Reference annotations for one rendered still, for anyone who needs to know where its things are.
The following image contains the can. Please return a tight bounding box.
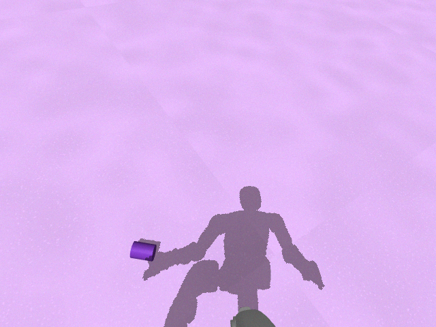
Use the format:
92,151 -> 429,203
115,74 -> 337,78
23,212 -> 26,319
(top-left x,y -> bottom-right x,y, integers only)
130,241 -> 157,262

